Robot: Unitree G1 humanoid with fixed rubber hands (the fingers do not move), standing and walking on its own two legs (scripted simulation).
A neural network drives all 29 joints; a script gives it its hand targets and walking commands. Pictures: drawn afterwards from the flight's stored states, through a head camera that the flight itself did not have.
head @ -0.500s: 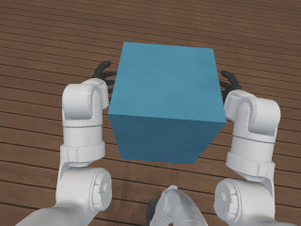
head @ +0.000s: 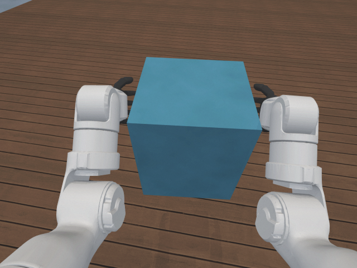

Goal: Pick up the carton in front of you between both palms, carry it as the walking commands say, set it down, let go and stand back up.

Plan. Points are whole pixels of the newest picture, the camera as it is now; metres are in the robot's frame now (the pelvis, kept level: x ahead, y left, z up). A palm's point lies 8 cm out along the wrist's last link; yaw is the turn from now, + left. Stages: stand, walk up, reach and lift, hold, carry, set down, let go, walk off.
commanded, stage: carry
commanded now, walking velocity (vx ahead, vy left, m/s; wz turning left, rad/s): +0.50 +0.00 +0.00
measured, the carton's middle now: (190, 132) +0.39 +0.00 +0.13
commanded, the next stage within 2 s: none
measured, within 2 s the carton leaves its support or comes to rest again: neither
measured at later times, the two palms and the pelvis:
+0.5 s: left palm (154, 86) +0.61 +0.12 +0.10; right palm (249, 91) +0.61 -0.18 +0.10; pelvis +0.32 -0.03 +0.02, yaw +0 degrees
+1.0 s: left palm (154, 47) +0.92 +0.16 +0.09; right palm (226, 50) +0.90 -0.14 +0.10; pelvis +0.65 +0.02 +0.02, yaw -4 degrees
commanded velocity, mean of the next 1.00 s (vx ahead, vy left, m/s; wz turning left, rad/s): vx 0.49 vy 0.00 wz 0.00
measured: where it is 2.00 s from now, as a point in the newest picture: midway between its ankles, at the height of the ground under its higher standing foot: (184, 176)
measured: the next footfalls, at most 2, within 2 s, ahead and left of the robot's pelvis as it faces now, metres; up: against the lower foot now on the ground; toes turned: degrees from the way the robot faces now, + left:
right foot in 0.44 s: +0.42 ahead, -0.13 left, +0.00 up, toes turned -12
left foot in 0.86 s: +0.82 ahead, +0.11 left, +0.00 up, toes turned +5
